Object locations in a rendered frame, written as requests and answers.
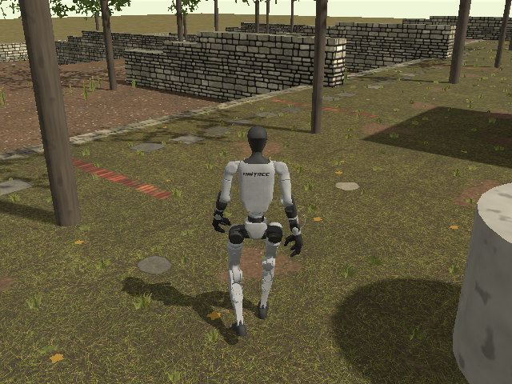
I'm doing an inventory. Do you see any left robot hand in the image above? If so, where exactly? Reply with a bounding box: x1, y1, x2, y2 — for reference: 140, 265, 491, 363
212, 217, 231, 233

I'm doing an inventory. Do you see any robot left forearm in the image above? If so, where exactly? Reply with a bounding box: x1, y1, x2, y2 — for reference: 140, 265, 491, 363
214, 191, 227, 220

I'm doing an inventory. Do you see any robot left thigh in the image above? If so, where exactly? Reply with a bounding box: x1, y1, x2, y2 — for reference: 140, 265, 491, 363
227, 224, 245, 283

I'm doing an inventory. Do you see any right robot hand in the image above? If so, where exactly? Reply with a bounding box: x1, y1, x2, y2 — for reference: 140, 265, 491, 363
284, 234, 303, 257

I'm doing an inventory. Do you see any left robot upper arm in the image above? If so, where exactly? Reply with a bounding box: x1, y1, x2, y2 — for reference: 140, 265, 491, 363
219, 160, 241, 203

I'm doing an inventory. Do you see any humanoid robot torso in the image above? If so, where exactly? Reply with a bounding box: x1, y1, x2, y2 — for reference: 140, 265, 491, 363
238, 157, 275, 240

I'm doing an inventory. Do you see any right robot upper arm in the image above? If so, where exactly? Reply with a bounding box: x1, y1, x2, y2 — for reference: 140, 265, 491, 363
274, 161, 293, 207

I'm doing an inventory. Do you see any robot right forearm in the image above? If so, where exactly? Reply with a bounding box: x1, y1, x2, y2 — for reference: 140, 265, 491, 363
285, 195, 301, 236

